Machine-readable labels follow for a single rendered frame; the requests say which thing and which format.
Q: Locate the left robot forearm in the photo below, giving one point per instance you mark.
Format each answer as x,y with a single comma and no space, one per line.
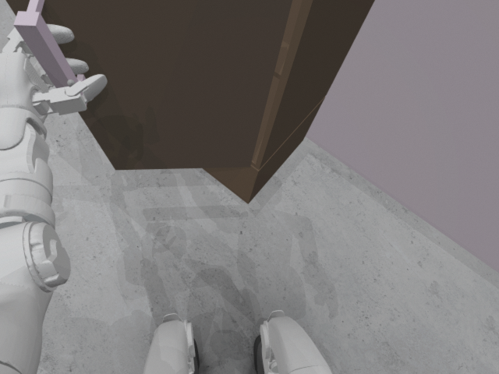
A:
26,181

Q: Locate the robot right thigh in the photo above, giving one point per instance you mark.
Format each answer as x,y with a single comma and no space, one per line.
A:
286,342

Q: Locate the left robot upper arm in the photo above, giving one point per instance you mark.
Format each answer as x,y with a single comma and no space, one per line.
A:
33,263

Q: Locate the left robot hand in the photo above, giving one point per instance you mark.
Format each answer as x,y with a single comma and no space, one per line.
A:
20,81

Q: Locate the handle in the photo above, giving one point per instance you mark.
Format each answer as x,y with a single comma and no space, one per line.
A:
35,32

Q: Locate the cupboard door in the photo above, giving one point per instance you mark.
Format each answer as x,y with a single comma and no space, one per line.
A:
188,80

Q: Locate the robot right shin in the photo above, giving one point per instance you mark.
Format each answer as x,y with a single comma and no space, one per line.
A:
271,367

